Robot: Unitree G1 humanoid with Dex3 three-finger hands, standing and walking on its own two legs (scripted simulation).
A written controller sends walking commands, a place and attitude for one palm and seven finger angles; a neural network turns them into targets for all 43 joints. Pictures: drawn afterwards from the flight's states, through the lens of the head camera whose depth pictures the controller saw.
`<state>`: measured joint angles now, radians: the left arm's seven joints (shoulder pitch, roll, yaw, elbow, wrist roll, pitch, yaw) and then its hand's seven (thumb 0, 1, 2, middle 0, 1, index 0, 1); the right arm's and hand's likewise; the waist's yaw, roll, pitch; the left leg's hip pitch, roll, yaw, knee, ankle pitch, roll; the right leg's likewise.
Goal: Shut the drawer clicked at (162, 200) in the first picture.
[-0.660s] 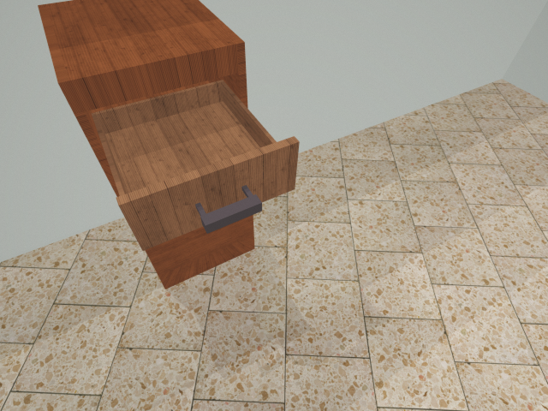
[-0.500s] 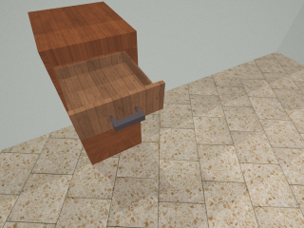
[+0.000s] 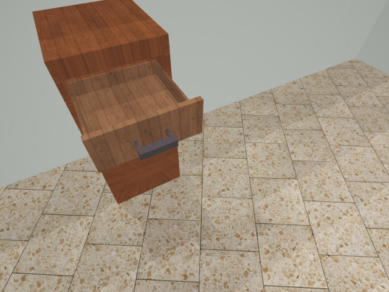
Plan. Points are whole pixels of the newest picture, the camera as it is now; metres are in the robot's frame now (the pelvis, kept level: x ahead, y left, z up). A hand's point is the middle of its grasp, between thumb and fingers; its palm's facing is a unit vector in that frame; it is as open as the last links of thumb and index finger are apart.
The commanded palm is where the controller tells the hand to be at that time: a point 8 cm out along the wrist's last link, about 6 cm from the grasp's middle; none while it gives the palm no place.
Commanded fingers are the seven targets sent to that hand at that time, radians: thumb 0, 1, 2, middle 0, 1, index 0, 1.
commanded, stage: stand and wait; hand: left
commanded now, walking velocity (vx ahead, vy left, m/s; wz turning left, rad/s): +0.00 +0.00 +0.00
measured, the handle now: (155, 142) +0.51 +0.15 -0.03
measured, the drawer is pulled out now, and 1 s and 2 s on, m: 0.29 0.29 0.29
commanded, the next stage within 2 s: look at it before walking up in 0.38 s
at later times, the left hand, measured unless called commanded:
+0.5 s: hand out of the picture +0.09 +0.23 -0.15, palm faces -0.04 -0.94 -0.33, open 7.4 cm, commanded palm none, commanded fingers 0.00 0.90 0.90 -0.20 -0.30 -0.20 -0.30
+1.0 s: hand out of the picture +0.07 +0.24 -0.15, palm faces -0.03 -0.94 -0.33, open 7.4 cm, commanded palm none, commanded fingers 0.00 0.90 0.90 -0.20 -0.30 -0.20 -0.30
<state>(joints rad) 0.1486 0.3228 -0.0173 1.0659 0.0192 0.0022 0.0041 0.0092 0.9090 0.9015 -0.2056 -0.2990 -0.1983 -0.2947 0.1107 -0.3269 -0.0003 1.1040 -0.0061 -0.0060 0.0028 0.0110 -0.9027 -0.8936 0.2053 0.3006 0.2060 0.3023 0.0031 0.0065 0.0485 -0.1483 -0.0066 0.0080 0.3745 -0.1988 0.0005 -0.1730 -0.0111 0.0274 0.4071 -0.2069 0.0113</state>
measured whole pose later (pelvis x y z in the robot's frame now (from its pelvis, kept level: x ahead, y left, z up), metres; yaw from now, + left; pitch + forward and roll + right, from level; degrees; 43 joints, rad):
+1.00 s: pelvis +0.00 +0.00 +0.00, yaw +0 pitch -2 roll +0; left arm 0.13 0.33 -0.01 1.10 0.02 -0.01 0.00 0.01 0.91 0.90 -0.21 -0.30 -0.20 -0.29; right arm 0.10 -0.33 0.01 1.13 0.00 -0.02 0.00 0.01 -0.90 -0.89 0.21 0.30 0.21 0.30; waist 0.01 0.00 0.03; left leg -0.12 0.00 0.00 0.33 -0.18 -0.01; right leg -0.14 0.00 0.02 0.35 -0.18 0.01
